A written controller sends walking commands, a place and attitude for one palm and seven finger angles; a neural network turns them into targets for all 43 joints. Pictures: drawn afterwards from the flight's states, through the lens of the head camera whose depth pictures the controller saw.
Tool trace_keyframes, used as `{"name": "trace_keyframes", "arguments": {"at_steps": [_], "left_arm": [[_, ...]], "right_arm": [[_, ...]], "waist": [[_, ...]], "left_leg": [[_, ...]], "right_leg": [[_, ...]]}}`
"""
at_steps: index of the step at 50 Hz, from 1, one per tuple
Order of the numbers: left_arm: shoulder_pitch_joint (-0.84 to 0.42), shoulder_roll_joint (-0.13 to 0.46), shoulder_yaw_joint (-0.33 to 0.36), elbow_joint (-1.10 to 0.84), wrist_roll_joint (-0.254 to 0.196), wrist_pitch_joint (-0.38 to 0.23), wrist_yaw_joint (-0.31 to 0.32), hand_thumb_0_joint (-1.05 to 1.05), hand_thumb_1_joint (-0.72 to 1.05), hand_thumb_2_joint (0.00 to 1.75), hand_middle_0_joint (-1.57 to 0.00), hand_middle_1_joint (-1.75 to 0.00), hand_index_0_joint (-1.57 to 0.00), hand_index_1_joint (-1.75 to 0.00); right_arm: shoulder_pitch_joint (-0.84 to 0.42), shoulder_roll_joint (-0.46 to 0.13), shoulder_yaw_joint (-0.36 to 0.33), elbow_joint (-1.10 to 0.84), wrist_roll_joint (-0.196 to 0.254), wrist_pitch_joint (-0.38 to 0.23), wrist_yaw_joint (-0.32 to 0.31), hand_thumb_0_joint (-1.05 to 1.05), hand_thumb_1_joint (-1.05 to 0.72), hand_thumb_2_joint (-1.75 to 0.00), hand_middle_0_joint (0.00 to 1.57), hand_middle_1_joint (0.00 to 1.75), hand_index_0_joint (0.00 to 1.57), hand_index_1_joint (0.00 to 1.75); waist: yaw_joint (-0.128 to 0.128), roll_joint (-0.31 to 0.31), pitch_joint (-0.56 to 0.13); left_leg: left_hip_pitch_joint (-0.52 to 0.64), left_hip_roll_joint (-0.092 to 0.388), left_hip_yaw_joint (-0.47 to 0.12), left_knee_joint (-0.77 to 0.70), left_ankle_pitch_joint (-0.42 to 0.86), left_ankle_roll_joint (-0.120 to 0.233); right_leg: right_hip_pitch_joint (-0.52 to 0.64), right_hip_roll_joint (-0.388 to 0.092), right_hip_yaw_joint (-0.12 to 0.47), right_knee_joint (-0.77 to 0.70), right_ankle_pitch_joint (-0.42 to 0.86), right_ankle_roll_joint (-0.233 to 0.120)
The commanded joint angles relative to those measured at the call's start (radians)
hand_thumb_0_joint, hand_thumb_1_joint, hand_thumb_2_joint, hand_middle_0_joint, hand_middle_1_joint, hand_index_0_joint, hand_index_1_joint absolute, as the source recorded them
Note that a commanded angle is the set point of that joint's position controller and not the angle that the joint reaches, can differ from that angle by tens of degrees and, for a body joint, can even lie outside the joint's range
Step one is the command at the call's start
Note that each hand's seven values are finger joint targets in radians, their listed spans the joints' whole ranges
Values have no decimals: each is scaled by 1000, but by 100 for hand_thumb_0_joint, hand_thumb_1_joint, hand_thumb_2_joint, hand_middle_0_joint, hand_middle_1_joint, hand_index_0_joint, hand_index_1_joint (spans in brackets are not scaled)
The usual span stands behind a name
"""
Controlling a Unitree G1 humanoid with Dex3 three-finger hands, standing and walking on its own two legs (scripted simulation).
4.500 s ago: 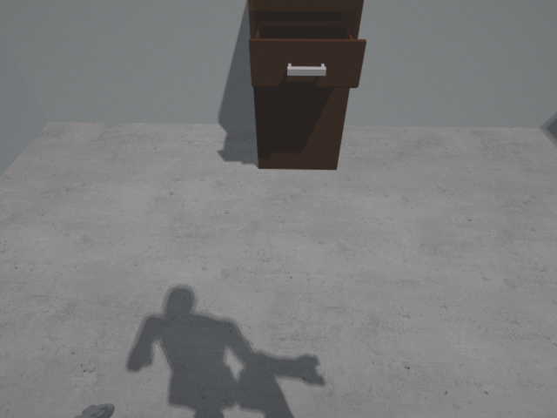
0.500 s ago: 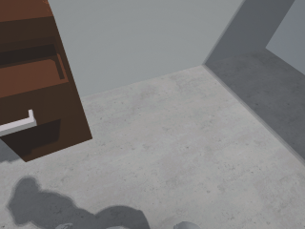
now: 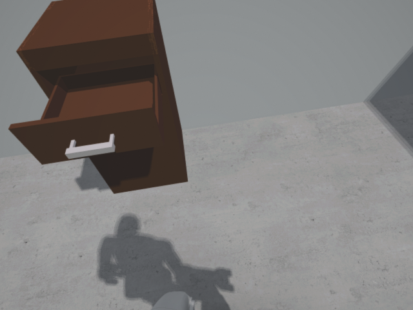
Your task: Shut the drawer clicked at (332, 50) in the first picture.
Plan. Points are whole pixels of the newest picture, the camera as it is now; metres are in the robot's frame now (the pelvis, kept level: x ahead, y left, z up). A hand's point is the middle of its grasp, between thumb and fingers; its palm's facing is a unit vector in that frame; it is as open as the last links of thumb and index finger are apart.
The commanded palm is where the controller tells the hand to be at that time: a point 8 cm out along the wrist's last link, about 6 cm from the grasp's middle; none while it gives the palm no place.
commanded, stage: turn to face it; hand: left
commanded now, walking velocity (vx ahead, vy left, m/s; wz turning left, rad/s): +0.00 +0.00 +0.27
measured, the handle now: (91, 145) +0.54 +0.38 -0.05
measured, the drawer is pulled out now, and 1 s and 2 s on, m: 0.29 0.29 0.29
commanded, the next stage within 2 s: take the last steps up to it in 0.10 s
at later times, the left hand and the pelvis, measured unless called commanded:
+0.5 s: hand out of the picture -0.02 +0.24 -0.17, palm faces +0.19 -0.96 -0.20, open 7.4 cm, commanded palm none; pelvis +0.00 +0.04 +0.01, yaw +8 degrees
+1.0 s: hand out of the picture +0.10 +0.20 -0.16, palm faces +0.23 -0.95 -0.21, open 7.3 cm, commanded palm none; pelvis +0.13 +0.02 +0.01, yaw +10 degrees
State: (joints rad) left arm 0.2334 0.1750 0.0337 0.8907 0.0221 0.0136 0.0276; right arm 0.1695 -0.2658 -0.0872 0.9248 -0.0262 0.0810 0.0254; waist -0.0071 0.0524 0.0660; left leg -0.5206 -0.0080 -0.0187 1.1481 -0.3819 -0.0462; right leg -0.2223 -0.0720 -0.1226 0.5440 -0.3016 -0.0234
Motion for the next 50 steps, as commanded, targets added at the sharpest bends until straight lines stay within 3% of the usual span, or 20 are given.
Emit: {"name": "trace_keyframes", "arguments": {"at_steps": [1,8,10,12,13,14,15,17,20,23,30,32,34,35,36,37,38,40,43,50], "left_arm": [[50,211,49,-44,5,-25,9,0,90,90,-20,-30,-20,-30],[125,247,62,19,13,-20,7,0,90,90,-20,-30,-20,-30],[99,243,62,35,10,-16,8,0,90,90,-20,-30,-20,-30],[80,214,58,50,-6,-13,4,0,90,90,-20,-30,-20,-30],[93,167,49,38,-13,-8,-3,0,90,90,-20,-30,-20,-30],[60,113,30,9,-6,-6,-13,0,90,90,-20,-30,-20,-30],[-24,132,26,-10,8,3,-9,0,90,90,-20,-30,-20,-30],[-64,133,32,14,5,-3,-28,0,90,90,-20,-30,-20,-30],[14,117,24,70,5,-15,-44,0,90,90,-20,-30,-20,-30],[2,104,18,75,3,-16,-41,0,90,90,-20,-30,-20,-30],[-114,76,16,45,-1,-30,-47,0,90,90,-20,-30,-20,-30],[-82,68,21,55,-2,-37,-48,0,90,90,-20,-30,-20,-30],[63,91,35,110,2,-49,-45,0,90,90,-20,-30,-20,-30],[170,157,48,143,7,-62,-36,0,90,90,-20,-30,-20,-30],[297,247,70,175,7,-68,-26,0,90,90,-20,-30,-20,-30],[313,254,66,180,-11,-68,-21,0,90,90,-20,-30,-20,-30],[225,221,62,163,-9,-64,-16,0,90,90,-20,-30,-20,-30],[103,141,44,130,-4,-66,-6,0,90,90,-20,-30,-20,-30],[81,84,31,130,2,-81,-4,0,90,90,-20,-30,-20,-30],[170,123,31,186,2,-92,-13,0,90,90,-20,-30,-20,-30]], "right_arm": [[-71,-41,-5,-72,8,-22,1,0,-90,-90,20,30,20,30],[-114,-16,22,-63,22,-40,-12,0,-90,-90,20,30,20,30],[-61,-13,26,-42,24,-48,-18,0,-90,-90,20,30,20,30],[16,-33,28,-9,16,-68,-21,0,-90,-90,20,30,20,30],[43,-115,14,-3,6,-79,-24,0,-90,-90,20,30,20,30],[89,-192,-1,4,-1,-73,-25,0,-90,-90,20,30,20,30],[129,-197,-3,21,-2,-69,-32,0,-90,-90,20,30,20,30],[95,-126,13,27,1,-81,-47,0,-90,-90,20,30,20,30],[83,-75,31,30,9,-110,-49,0,-90,-90,20,30,20,30],[152,-62,27,65,11,-125,-51,0,-90,-90,20,30,20,30],[228,-67,21,123,0,-129,-52,0,-90,-90,20,30,20,30],[218,-64,23,134,-3,-129,-53,0,-90,-90,20,30,20,30],[206,-47,27,145,3,-129,-52,0,-90,-90,20,30,20,30],[218,-13,34,141,13,-136,-46,0,-90,-90,20,30,20,30],[214,40,43,108,18,-143,-38,0,-90,-90,20,30,20,30],[170,-17,34,96,14,-132,-38,0,-90,-90,20,30,20,30],[121,-3,23,95,12,-127,-32,0,-90,-90,20,30,20,30],[137,24,18,112,2,-112,-21,0,-90,-90,20,30,20,30],[200,72,24,133,-3,-92,-17,0,-90,-90,20,30,20,30],[47,81,25,76,5,-106,3,0,-90,-90,20,30,20,30]], "waist": [[35,-219,-34],[71,-259,-110],[45,-266,-133],[2,-186,-153],[-7,30,-169],[-34,249,-124],[-73,241,-72],[-45,169,40],[0,90,23],[-7,77,9],[-33,81,49],[-7,76,44],[61,2,3],[102,-138,-56],[138,-371,-116],[145,-320,-109],[118,-249,-20],[48,-128,42],[-5,-167,45],[37,-176,36]], "left_leg": [[-16,31,28,-74,-26,-22],[128,12,83,-389,-101,-1],[216,10,99,-533,-30,7],[422,34,94,-784,165,29],[565,196,-96,-831,233,91],[588,384,-316,-872,297,204],[509,410,-357,-913,150,261],[432,329,-299,-947,27,253],[433,236,-161,-946,207,219],[486,239,-138,-941,314,236],[454,265,-147,-923,309,240],[408,257,-130,-879,310,222],[292,187,-64,-712,257,167],[143,115,3,-497,202,123],[-56,3,112,-220,-126,79],[-67,40,27,-53,-203,86],[-107,78,-2,35,-120,88],[-76,130,-3,30,12,73],[11,144,49,-79,97,37],[15,121,114,-371,151,18]], "right_leg": [[76,-243,153,-213,358,-96],[180,-271,144,-143,600,-124],[168,-260,119,-103,583,-98],[58,-215,65,-30,380,-17],[-127,-124,-5,104,91,42],[-326,-29,-47,278,-297,82],[-366,-27,22,419,-344,71],[-433,-39,86,536,-196,61],[-369,-33,70,522,-57,65],[-368,-35,64,451,-41,74],[-262,-14,30,181,-53,58],[-159,6,18,93,-19,45],[100,28,9,-57,74,29],[309,-90,166,-125,10,-18],[446,-348,517,-261,22,-124],[328,-391,617,-351,-128,-172],[204,-376,593,-394,-295,-182],[46,-314,417,-400,-243,-146],[-55,-233,201,-404,-27,-106],[56,-211,153,-375,132,-119]]}}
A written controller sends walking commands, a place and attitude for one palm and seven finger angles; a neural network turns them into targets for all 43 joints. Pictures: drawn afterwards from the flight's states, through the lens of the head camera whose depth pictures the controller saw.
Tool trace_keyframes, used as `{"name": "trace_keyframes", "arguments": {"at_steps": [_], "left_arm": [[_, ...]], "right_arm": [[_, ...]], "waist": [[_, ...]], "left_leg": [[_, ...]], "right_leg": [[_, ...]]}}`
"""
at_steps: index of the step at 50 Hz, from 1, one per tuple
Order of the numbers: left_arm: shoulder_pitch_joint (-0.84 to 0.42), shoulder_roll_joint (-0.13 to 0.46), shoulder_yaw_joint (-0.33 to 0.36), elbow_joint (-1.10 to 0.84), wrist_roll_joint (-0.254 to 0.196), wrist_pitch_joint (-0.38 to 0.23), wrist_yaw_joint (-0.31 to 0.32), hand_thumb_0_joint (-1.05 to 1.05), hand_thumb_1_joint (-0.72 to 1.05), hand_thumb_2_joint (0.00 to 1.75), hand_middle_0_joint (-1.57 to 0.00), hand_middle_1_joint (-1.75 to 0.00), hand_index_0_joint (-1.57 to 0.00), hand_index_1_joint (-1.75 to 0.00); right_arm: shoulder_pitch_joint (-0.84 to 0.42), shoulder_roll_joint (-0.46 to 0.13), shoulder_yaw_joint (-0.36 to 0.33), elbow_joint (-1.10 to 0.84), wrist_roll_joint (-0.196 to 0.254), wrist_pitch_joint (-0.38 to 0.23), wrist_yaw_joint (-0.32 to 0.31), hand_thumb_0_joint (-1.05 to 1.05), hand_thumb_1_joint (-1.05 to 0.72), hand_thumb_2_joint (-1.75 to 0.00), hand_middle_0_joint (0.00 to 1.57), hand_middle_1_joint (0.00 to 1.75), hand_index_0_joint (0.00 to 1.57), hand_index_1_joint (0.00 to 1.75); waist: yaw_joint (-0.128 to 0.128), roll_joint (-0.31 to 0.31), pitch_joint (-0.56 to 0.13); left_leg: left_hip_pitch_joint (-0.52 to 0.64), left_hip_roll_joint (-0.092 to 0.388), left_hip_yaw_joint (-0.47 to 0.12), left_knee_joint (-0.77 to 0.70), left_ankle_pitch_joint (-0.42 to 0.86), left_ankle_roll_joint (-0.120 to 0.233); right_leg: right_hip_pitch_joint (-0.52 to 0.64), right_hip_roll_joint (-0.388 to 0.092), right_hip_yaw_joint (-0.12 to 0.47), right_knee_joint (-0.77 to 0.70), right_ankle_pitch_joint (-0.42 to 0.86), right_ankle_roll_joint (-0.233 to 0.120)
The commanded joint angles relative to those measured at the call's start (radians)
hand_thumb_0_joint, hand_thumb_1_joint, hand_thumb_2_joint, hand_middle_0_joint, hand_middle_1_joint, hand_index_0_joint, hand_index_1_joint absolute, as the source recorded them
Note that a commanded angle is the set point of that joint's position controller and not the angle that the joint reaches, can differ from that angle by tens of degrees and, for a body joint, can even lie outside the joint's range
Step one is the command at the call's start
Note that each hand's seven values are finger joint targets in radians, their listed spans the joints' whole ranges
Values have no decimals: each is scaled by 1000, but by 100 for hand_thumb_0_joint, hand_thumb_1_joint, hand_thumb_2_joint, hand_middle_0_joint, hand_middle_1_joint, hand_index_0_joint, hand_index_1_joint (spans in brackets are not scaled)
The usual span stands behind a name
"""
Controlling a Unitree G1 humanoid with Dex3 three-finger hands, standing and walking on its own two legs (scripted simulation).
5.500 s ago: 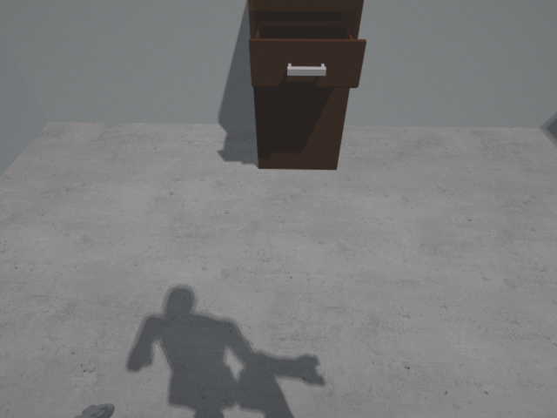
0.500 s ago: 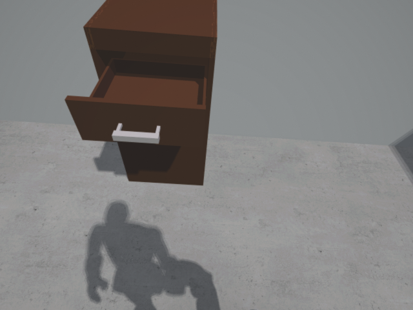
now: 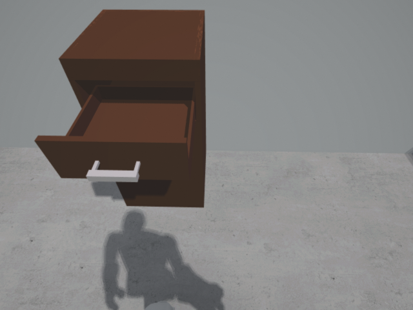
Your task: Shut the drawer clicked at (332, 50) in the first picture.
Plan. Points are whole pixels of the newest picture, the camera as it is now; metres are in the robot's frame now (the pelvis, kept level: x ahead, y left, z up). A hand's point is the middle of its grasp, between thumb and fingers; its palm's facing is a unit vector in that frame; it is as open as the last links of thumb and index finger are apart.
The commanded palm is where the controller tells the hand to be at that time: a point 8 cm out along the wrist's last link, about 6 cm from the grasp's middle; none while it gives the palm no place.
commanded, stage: take the last steps up to it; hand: left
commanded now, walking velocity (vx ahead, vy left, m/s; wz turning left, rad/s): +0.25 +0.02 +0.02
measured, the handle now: (115, 170) +0.46 +0.28 -0.05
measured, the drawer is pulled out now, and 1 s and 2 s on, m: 0.29 0.29 0.29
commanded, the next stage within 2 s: come to a stop and stand still in 0.28 s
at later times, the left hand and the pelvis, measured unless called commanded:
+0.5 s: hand (120, 294) +0.19 +0.22 -0.18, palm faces +0.03 -0.98 -0.22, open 7.3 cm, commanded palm none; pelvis +0.14 +0.04 -0.01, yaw -1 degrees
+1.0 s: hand (109, 306) +0.17 +0.24 -0.19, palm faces +0.06 -0.98 -0.19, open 7.4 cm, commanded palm none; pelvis +0.12 +0.05 -0.01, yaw +0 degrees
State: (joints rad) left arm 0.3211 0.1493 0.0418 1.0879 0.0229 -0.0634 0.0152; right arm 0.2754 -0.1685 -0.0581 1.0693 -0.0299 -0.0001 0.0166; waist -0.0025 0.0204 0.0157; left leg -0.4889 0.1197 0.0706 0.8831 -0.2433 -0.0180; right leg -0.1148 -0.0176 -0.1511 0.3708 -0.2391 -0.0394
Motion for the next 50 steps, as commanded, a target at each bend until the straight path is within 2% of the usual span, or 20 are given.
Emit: {"name": "trace_keyframes", "arguments": {"at_steps": [1,4,7,9,10,12,16,22,25,27,28,30,32,38,42,43,44,45,46,50], "left_arm": [[86,150,24,-8,3,-14,0,0,90,90,-20,-30,-20,-30],[103,153,27,9,3,-6,3,0,90,90,-20,-30,-20,-30],[85,126,24,10,-3,8,3,0,90,90,-20,-30,-20,-30],[96,54,9,-32,-10,8,-5,0,90,90,-20,-30,-20,-30],[65,76,8,-44,-2,16,2,0,90,90,-20,-30,-20,-30],[-2,71,15,-40,-1,18,-8,0,90,90,-20,-30,-20,-30],[75,26,10,-15,2,43,-14,0,90,90,-20,-30,-20,-30],[5,9,-8,-44,-3,57,1,0,90,90,-20,-30,-20,-30],[55,78,-2,-21,-2,47,13,0,90,90,-20,-30,-20,-30],[24,177,7,-29,-2,41,21,0,90,90,-20,-30,-20,-30],[5,201,13,-38,-5,48,22,0,90,90,-20,-30,-20,-30],[-8,215,24,-42,-6,51,30,0,90,90,-20,-30,-20,-30],[-45,207,35,-59,0,62,40,0,90,90,-20,-30,-20,-30],[-128,216,56,-122,12,80,42,0,90,90,-20,-30,-20,-30],[-173,195,53,-134,4,92,33,0,90,90,-20,-30,-20,-30],[-159,149,38,-140,-6,98,28,0,90,90,-20,-30,-20,-30],[-148,88,25,-148,-15,103,20,0,90,90,-20,-30,-20,-30],[-139,73,20,-152,-10,100,15,0,90,90,-20,-30,-20,-30],[-146,79,24,-126,-1,107,14,0,90,90,-20,-30,-20,-30],[-49,84,20,-57,2,91,-8,0,90,90,-20,-30,-20,-30]], "right_arm": [[-78,-18,-3,-79,9,-28,13,0,-90,-90,20,30,20,30],[-116,-22,1,-92,12,-39,11,0,-90,-90,20,30,20,30],[65,-79,-6,-31,7,-57,-6,0,-90,-90,20,30,20,30],[249,-241,-38,2,1,-55,-28,0,-90,-90,20,30,20,30],[222,-237,-33,-3,4,-48,-35,0,-90,-90,20,30,20,30],[96,-147,-14,-36,6,-53,-40,0,-90,-90,20,30,20,30],[20,-86,2,-45,10,-71,-45,0,-90,-90,20,30,20,30],[7,-99,9,-31,6,-53,-51,0,-90,-90,20,30,20,30],[3,-85,10,-8,16,-38,-52,0,-90,-90,20,30,20,30],[60,-44,11,-5,31,-23,-41,0,-90,-90,20,30,20,30],[73,-34,7,7,29,-5,-39,0,-90,-90,20,30,20,30],[78,-45,-5,2,24,27,-48,0,-90,-90,20,30,20,30],[60,-50,-10,-10,28,34,-50,0,-90,-90,20,30,20,30],[51,-35,-15,-52,26,43,-40,0,-90,-90,20,30,20,30],[167,-28,-6,-27,21,22,-36,0,-90,-90,20,30,20,30],[164,-53,-5,-27,17,11,-36,0,-90,-90,20,30,20,30],[127,-112,-11,-50,4,2,-37,0,-90,-90,20,30,20,30],[46,-152,-9,-89,0,3,-42,0,-90,-90,20,30,20,30],[-22,-149,-7,-87,-3,-6,-47,0,-90,-90,20,30,20,30],[-32,-115,7,-71,5,-21,-60,0,-90,-90,20,30,20,30]], "waist": [[32,-147,89],[37,-165,92],[-51,-15,21],[-93,306,-90],[-88,244,-84],[-56,138,44],[20,105,24],[21,93,27],[52,33,6],[11,-68,-7],[7,-85,3],[22,-308,-31],[32,-233,-44],[21,-202,-81],[-35,-186,-82],[-29,-46,-46],[-23,195,13],[-3,228,69],[2,288,89],[22,92,89]], "left_leg": [[-6,-11,27,-142,7,-7],[91,-31,42,-240,0,6],[435,-48,48,-438,59,21],[634,321,-410,-598,178,189],[565,346,-427,-616,90,221],[396,278,-316,-663,35,213],[297,179,-91,-670,250,172],[284,159,-41,-590,446,170],[281,74,2,-457,370,73],[200,-23,28,-424,4,8],[212,-56,37,-376,-62,-3],[214,-73,38,-160,-279,-16],[135,-79,-36,12,-329,-11],[156,-96,-51,-23,-257,-23],[375,-106,2,-417,-11,-8],[398,-56,-69,-525,-45,8],[262,117,-302,-689,-210,65],[73,205,-402,-783,-368,125],[39,194,-413,-826,-400,132],[238,129,-253,-747,-175,140]], "right_leg": [[-44,-269,176,-189,87,-103],[-52,-273,175,-138,124,-91],[-160,-182,94,122,139,-34],[-430,-5,3,621,-367,38],[-458,-38,84,759,-387,24],[-501,-99,120,831,-239,29],[-364,-109,97,677,-119,57],[-216,-78,73,335,-47,74],[-55,-77,89,53,232,72],[4,-246,237,82,629,-2],[-26,-288,253,77,688,-45],[-55,-355,320,-2,775,-132],[-13,-374,322,20,840,-185],[-65,-325,252,-8,521,-149],[-217,-228,219,19,27,-50],[-303,-152,182,92,-132,-5],[-332,-48,102,223,-208,52],[-262,-17,102,337,-198,61],[-251,-30,160,414,-187,60],[-346,-13,164,530,-116,61]]}}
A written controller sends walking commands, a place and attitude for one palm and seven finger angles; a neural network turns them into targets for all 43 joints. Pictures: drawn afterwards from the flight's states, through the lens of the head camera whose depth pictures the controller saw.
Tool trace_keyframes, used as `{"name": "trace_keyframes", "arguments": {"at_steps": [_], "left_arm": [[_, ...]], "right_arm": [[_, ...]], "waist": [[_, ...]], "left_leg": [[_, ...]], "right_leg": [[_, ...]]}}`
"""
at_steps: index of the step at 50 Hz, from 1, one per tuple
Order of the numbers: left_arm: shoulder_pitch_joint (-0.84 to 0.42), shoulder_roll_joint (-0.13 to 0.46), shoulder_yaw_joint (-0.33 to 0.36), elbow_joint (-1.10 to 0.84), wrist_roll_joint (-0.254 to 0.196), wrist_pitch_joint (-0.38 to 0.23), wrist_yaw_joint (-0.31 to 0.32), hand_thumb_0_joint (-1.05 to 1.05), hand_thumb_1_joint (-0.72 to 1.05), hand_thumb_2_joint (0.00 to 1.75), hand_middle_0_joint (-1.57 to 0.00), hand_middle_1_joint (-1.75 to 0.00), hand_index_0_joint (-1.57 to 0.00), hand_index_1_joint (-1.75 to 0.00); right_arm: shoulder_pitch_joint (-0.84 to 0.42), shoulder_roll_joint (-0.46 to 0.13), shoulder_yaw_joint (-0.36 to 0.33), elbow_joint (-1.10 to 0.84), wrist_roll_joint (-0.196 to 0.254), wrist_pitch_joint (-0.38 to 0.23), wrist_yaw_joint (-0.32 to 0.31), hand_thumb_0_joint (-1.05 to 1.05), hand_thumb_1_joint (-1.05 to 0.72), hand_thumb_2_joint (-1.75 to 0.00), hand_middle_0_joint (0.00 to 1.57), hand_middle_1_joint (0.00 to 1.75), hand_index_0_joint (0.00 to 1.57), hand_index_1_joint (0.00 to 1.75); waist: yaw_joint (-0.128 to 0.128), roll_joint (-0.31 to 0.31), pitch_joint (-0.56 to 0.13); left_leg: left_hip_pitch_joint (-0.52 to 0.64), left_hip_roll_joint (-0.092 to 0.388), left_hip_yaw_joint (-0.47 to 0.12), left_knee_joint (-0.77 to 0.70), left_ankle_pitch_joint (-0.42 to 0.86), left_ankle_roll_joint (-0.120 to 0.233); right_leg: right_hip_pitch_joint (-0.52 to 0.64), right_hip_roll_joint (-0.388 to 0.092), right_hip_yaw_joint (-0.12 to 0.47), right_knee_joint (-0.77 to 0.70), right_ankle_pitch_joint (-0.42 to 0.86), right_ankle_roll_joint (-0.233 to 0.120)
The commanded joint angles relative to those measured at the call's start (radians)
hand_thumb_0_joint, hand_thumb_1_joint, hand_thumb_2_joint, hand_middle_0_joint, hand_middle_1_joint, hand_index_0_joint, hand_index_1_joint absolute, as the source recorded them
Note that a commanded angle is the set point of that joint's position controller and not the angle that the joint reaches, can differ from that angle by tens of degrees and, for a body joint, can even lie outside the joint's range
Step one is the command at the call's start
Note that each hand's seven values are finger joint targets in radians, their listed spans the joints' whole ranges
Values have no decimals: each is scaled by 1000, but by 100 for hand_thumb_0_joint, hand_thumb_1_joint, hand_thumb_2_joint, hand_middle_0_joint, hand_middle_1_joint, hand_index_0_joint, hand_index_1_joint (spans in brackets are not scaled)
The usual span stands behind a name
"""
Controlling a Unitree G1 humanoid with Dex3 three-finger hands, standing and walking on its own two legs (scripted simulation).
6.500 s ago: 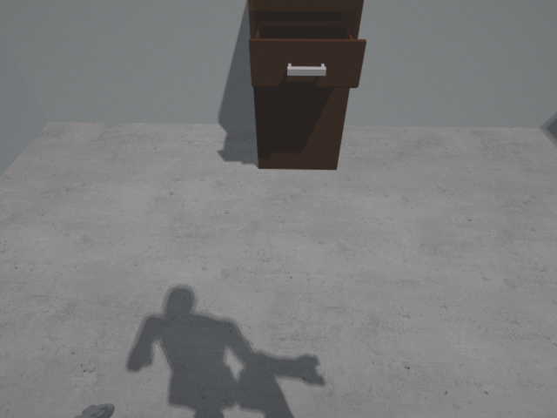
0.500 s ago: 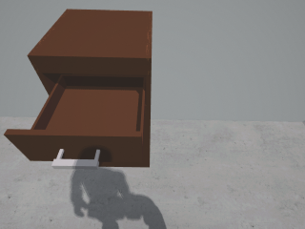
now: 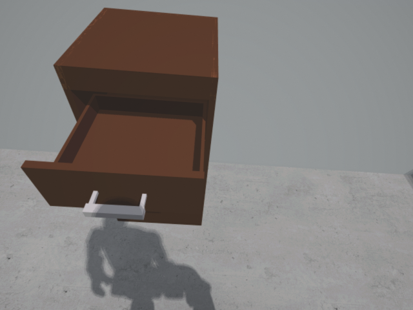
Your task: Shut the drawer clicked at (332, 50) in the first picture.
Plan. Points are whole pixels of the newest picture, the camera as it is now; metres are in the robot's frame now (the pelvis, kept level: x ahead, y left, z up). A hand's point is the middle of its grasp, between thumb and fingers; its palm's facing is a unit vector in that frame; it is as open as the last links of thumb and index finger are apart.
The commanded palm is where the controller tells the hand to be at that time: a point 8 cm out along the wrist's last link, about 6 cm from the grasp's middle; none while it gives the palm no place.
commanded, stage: come to a stop and stand still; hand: left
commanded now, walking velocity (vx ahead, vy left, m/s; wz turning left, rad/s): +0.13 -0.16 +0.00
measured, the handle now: (117, 203) +0.34 +0.23 -0.05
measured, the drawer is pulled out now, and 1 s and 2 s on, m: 0.29 0.29 0.29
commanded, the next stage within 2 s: look again from close up in 0.68 s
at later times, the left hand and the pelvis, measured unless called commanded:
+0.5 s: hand out of the picture -0.02 +0.10 -0.17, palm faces +0.03 -0.99 -0.16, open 7.3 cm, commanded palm none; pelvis +0.00 -0.05 +0.00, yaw -1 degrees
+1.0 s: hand out of the picture -0.02 +0.14 -0.18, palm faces +0.00 -0.98 -0.18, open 7.4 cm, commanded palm none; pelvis -0.01 -0.02 +0.00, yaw -2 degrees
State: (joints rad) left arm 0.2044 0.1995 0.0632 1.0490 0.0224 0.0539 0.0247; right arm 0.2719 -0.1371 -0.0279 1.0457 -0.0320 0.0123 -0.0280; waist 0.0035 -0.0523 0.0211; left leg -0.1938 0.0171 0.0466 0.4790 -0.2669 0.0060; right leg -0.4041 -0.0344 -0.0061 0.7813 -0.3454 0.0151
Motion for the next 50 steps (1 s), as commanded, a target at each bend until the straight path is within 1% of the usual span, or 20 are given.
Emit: {"name": "trace_keyframes", "arguments": {"at_steps": [1,5,8,9,10,12,13,19,27,38,39,40,41,42,43,45,46,47,48,50], "left_arm": [[61,25,-6,-16,2,-32,-17,0,90,90,-20,-30,-20,-30],[30,10,-23,-19,-3,-40,-18,0,90,90,-20,-30,-20,-30],[110,-7,-30,18,-10,-50,-13,0,90,90,-20,-30,-20,-30],[158,1,-32,44,-10,-58,-8,0,90,90,-20,-30,-20,-30],[179,29,-32,60,-11,-68,-1,0,90,90,-20,-30,-20,-30],[186,72,-35,78,-13,-77,6,0,90,90,-20,-30,-20,-30],[185,77,-30,91,-15,-88,7,0,90,90,-20,-30,-20,-30],[158,23,-44,89,-22,-80,17,0,90,90,-20,-30,-20,-30],[178,15,-42,96,-20,-74,22,0,90,90,-20,-30,-20,-30],[185,9,-37,84,-20,-76,24,0,90,90,-20,-30,-20,-30],[286,52,-28,106,2,-115,64,0,90,90,-20,-30,-20,-30],[300,92,-28,80,3,-119,63,0,90,90,-20,-30,-20,-30],[289,72,-29,54,5,-115,63,0,90,90,-20,-30,-20,-30],[256,59,-36,32,1,-108,57,0,90,90,-20,-30,-20,-30],[232,61,-40,16,-5,-103,49,0,90,90,-20,-30,-20,-30],[173,37,-47,-2,-9,-90,38,0,90,90,-20,-30,-20,-30],[185,13,-51,2,-11,-80,35,0,90,90,-20,-30,-20,-30],[205,1,-50,2,-6,-75,37,0,90,90,-20,-30,-20,-30],[209,-3,-53,5,-3,-78,35,0,90,90,-20,-30,-20,-30],[193,19,-55,2,-5,-72,29,0,90,90,-20,-30,-20,-30]], "right_arm": [[0,-152,-26,-38,7,-35,-17,0,-90,-90,20,30,20,30],[71,-153,-33,11,5,-32,-18,0,-90,-90,20,30,20,30],[69,-164,-32,33,10,-29,-18,0,-90,-90,20,30,20,30],[67,-152,-31,39,17,-30,-18,0,-90,-90,20,30,20,30],[72,-119,-24,45,27,-35,-15,0,-90,-90,20,30,20,30],[52,-65,-5,40,30,-38,-8,0,-90,-90,20,30,20,30],[40,-59,0,48,23,-29,-10,0,-90,-90,20,30,20,30],[69,-58,6,106,23,-21,-17,0,-90,-90,20,30,20,30],[81,-46,7,113,22,-9,-21,0,-90,-90,20,30,20,30],[99,-47,7,108,22,-14,-25,0,-90,-90,20,30,20,30],[-40,-74,7,27,26,-38,-12,0,-90,-90,20,30,20,30],[-30,-59,11,-45,29,-27,-11,0,-90,-90,20,30,20,30],[31,-27,8,-50,29,-31,-13,0,-90,-90,20,30,20,30],[59,-33,6,-43,32,-35,-12,0,-90,-90,20,30,20,30],[80,-33,6,-24,34,-35,-12,0,-90,-90,20,30,20,30],[115,-43,7,-3,25,-34,-11,0,-90,-90,20,30,20,30],[101,-75,10,-6,19,-39,-11,0,-90,-90,20,30,20,30],[84,-94,11,-20,16,-37,-11,0,-90,-90,20,30,20,30],[77,-103,12,-20,15,-35,-10,0,-90,-90,20,30,20,30],[62,-95,21,-22,14,-34,-5,0,-90,-90,20,30,20,30]], "waist": [[0,158,78],[-46,191,61],[-19,194,0],[0,156,-18],[-4,73,-33],[-13,-15,-17],[-12,-156,-24],[-19,28,40],[-12,41,99],[-10,38,60],[54,-50,93],[11,-62,63],[-11,-110,-74],[-19,-92,-139],[-23,-83,-152],[-41,22,-66],[-20,92,-2],[-5,69,51],[-7,55,86],[-1,163,102]], "left_leg": [[-8,238,-220,-331,-101,124],[102,257,-214,-278,88,150],[101,227,-176,-181,240,127],[67,194,-145,-122,268,96],[12,144,-96,-61,269,49],[-23,62,-11,-43,124,-7],[-23,48,5,-31,66,-22],[74,90,-17,-91,189,-20],[60,88,-13,-93,139,-24],[67,95,-18,-92,185,-23],[-129,65,56,214,33,-43],[-196,12,18,250,-122,-20],[-203,11,19,224,-152,8],[-147,-6,17,164,-109,10],[-66,-10,19,102,-36,6],[30,31,-13,-21,123,6],[7,97,-76,-30,252,28],[-38,127,-101,-30,240,47],[-57,117,-99,-19,196,44],[-85,105,-126,-77,109,44]], "right_leg": [[-68,-3,11,98,-21,10],[-30,-12,-20,-70,-100,9],[122,5,-44,-289,0,2],[216,1,-40,-420,132,1],[309,-49,35,-482,248,-13],[308,-163,114,-456,478,-67],[300,-156,137,-461,568,-80],[212,-87,72,-469,388,-59],[185,-78,88,-520,269,-44],[232,-74,69,-491,382,-44],[268,-169,187,-448,1115,77],[394,-213,148,-372,1461,55],[485,-209,108,-292,1519,4],[500,-173,56,-254,1401,-68],[438,-154,57,-262,1180,-96],[283,-104,63,-279,662,-91],[207,-69,58,-316,398,-70],[175,-46,52,-363,228,-66],[147,-38,62,-381,177,-71],[154,-33,66,-388,81,-72]]}}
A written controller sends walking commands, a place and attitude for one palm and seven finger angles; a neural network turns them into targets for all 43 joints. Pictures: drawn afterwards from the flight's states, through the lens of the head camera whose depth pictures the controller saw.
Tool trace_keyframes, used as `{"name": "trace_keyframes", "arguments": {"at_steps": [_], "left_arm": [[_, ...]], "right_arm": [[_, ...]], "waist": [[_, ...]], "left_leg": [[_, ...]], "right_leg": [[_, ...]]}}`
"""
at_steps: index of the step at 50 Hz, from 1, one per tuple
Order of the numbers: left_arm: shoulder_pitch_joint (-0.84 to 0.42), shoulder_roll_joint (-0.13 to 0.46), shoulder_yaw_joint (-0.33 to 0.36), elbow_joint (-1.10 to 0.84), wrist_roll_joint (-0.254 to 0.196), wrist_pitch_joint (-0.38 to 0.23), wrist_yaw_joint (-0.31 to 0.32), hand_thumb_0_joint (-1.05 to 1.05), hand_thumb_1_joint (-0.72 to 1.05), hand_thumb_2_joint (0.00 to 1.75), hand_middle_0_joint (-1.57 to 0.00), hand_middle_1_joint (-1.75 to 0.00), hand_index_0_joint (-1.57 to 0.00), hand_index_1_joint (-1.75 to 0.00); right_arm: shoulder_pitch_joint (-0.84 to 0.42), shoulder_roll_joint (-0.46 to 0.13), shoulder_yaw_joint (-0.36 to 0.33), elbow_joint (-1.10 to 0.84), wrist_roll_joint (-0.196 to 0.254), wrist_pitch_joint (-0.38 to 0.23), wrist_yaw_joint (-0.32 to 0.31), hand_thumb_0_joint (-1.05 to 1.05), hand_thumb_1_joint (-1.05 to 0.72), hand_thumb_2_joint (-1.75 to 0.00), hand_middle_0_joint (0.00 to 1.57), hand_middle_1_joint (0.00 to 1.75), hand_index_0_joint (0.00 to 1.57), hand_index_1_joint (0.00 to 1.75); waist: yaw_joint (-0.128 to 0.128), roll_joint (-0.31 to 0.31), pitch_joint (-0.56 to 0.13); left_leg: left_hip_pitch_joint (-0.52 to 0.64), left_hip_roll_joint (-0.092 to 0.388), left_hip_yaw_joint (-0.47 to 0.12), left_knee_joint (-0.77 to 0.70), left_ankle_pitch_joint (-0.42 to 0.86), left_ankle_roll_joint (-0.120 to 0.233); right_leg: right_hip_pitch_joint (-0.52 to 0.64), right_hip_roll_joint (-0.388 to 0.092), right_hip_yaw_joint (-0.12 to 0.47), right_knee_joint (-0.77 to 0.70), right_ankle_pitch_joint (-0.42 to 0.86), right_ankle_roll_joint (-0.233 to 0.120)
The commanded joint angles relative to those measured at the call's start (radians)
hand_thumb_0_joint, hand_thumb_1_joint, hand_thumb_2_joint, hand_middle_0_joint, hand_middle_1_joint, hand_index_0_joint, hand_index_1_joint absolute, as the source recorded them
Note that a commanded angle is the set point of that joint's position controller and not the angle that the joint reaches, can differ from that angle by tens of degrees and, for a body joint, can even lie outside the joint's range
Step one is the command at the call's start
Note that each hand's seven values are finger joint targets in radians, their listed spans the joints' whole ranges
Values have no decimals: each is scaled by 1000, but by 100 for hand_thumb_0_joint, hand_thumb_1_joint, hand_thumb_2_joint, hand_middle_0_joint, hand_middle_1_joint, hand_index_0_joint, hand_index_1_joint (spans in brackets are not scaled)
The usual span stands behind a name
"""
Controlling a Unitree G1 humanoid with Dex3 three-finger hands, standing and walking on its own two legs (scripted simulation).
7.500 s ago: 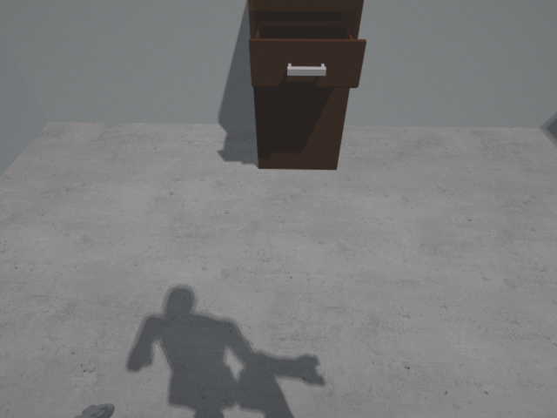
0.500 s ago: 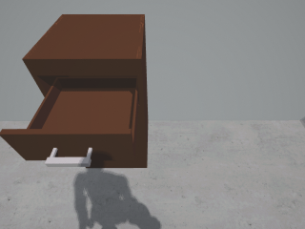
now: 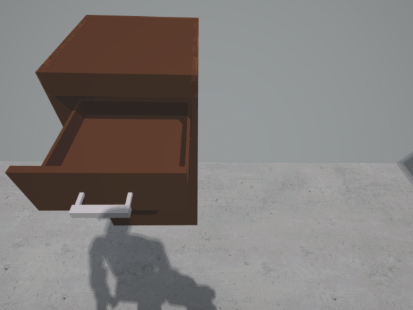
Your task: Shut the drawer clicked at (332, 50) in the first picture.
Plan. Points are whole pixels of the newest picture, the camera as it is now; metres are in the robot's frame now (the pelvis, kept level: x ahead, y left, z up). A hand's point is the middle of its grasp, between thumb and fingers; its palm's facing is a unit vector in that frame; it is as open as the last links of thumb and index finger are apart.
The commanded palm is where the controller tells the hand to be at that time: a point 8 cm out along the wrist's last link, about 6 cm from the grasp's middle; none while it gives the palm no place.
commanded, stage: look again from close up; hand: left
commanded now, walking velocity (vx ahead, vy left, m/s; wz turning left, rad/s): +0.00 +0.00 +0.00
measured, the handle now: (103, 203) +0.35 +0.27 -0.04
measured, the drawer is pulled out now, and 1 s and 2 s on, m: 0.29 0.29 0.29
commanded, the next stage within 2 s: shuffle to correct the standing spot in 0.24 s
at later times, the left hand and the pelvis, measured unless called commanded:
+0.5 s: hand out of the picture -0.06 +0.19 -0.17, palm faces +0.04 -0.99 -0.15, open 7.4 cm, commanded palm none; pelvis -0.02 +0.04 +0.00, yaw +0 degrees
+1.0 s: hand out of the picture +0.09 +0.22 -0.17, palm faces +0.02 -0.97 -0.22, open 7.3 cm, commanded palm none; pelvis +0.05 +0.03 +0.00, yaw +0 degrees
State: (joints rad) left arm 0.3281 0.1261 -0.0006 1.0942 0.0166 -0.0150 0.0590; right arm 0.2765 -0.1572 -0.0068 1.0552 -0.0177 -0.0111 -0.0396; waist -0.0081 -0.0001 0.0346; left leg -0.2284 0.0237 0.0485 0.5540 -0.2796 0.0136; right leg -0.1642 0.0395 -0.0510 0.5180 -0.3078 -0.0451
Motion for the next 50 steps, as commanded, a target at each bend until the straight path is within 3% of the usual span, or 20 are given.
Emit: {"name": "trace_keyframes", "arguments": {"at_steps": [1,4,7,10,17,20,22,29,32,34,35,36,37,38,39,43,46,48,49,50], "left_arm": [[70,96,6,-41,0,-3,-9,0,90,90,-20,-30,-20,-30],[61,102,4,-52,3,1,-18,0,90,90,-20,-30,-20,-30],[72,100,3,-60,4,3,-20,0,90,90,-20,-30,-20,-30],[86,101,2,-60,5,3,-22,0,90,90,-20,-30,-20,-30],[116,86,-3,-40,3,-3,-21,0,90,90,-20,-30,-20,-30],[132,88,4,-35,11,-2,-24,0,90,90,-20,-30,-20,-30],[152,81,6,-31,14,-1,-27,0,90,90,-20,-30,-20,-30],[188,95,23,-21,6,-15,-28,0,90,90,-20,-30,-20,-30],[173,96,29,-24,6,-12,-27,0,90,90,-20,-30,-20,-30],[150,69,25,-33,8,-11,-31,0,90,90,-20,-30,-20,-30],[136,50,22,-42,12,-14,-34,0,90,90,-20,-30,-20,-30],[83,33,13,-61,18,-24,-34,0,90,90,-20,-30,-20,-30],[39,43,13,-78,18,-31,-33,0,90,90,-20,-30,-20,-30],[10,47,17,-84,15,-35,-35,0,90,90,-20,-30,-20,-30],[-2,38,18,-87,12,-36,-40,0,90,90,-20,-30,-20,-30],[-6,-2,8,-91,5,-16,-43,0,90,90,-20,-30,-20,-30],[16,1,6,-65,-1,-5,-32,0,90,90,-20,-30,-20,-30],[68,46,14,-45,-4,-12,-26,0,90,90,-20,-30,-20,-30],[91,93,20,-35,-7,-19,-20,0,90,90,-20,-30,-20,-30],[77,129,20,-41,-10,-21,-18,0,90,90,-20,-30,-20,-30]], "right_arm": [[51,-78,0,-37,1,-8,7,0,-90,-90,20,30,20,30],[58,-96,-6,-45,-3,-2,13,0,-90,-90,20,30,20,30],[66,-109,-8,-45,-4,-7,14,0,-90,-90,20,30,20,30],[66,-114,-8,-41,-3,-10,15,0,-90,-90,20,30,20,30],[80,-102,-4,-13,3,-15,15,0,-90,-90,20,30,20,30],[102,-111,-8,7,-2,-6,18,0,-90,-90,20,30,20,30],[92,-112,-11,4,-5,0,19,0,-90,-90,20,30,20,30],[103,-57,-5,2,-2,-17,24,0,-90,-90,20,30,20,30],[122,-52,-6,5,-2,-21,24,0,-90,-90,20,30,20,30],[177,-70,-8,24,-3,-30,20,0,-90,-90,20,30,20,30],[239,-97,-12,44,-4,-37,15,0,-90,-90,20,30,20,30],[299,-113,-16,60,-8,-45,6,0,-90,-90,20,30,20,30],[320,-105,-10,69,-9,-51,2,0,-90,-90,20,30,20,30],[304,-94,-6,65,-7,-54,3,0,-90,-90,20,30,20,30],[280,-90,-4,58,-6,-59,4,0,-90,-90,20,30,20,30],[210,-74,3,51,-5,-59,-1,0,-90,-90,20,30,20,30],[177,-66,11,55,-2,-47,-9,0,-90,-90,20,30,20,30],[152,-47,13,53,8,-42,-9,0,-90,-90,20,30,20,30],[165,-23,13,50,13,-38,-6,0,-90,-90,20,30,20,30],[196,-17,11,50,19,-27,1,0,-90,-90,20,30,20,30]], "waist": [[11,93,108],[4,38,126],[9,23,91],[16,42,72],[17,5,66],[15,16,38],[22,20,90],[17,-74,117],[0,-57,145],[-22,67,143],[-37,158,110],[-62,194,112],[-68,159,100],[-59,81,88],[-45,57,70],[-8,83,44],[20,70,41],[51,29,35],[43,-55,4],[19,-77,-6]], "left_leg": [[-70,90,-133,-176,30,36],[-106,79,-154,-234,-149,36],[-113,91,-179,-272,-182,44],[-122,94,-190,-294,-189,49],[-101,89,-178,-290,-140,48],[-90,90,-181,-290,-278,59],[-146,87,-184,-282,-353,68],[-156,6,-71,-88,-200,49],[-130,3,-65,-74,-195,48],[-36,75,-170,-189,-215,81],[63,173,-308,-277,-184,134],[179,257,-426,-324,-17,198],[235,299,-457,-316,175,253],[226,308,-426,-291,299,279],[197,294,-374,-280,370,282],[84,212,-183,-262,556,224],[10,183,-130,-209,603,168],[-46,128,-96,-121,447,94],[-121,71,-82,-96,231,44],[-158,24,-64,-123,-11,12]], "right_leg": [[-96,-108,113,-134,4,-12],[-127,-109,113,-145,-84,-8],[-96,-106,93,-122,-50,1],[-72,-106,80,-111,-20,3],[-74,-122,87,-122,23,6],[-81,-106,66,-94,-129,-2],[-106,-103,82,-91,-206,-9],[-132,-181,217,-169,-263,-69],[-189,-180,210,-150,-290,-77],[-265,-107,105,-9,-207,-48],[-324,-50,5,155,-127,-21],[-454,-28,-30,316,-184,-6],[-524,-62,-5,445,-233,-6],[-528,-96,14,501,-224,-5],[-499,-115,18,501,-203,1],[-308,-103,-21,322,-84,25],[-135,-81,-23,128,51,36],[26,-112,23,-79,264,44],[129,-188,143,-67,501,15],[138,-288,200,-45,641,-36]]}}
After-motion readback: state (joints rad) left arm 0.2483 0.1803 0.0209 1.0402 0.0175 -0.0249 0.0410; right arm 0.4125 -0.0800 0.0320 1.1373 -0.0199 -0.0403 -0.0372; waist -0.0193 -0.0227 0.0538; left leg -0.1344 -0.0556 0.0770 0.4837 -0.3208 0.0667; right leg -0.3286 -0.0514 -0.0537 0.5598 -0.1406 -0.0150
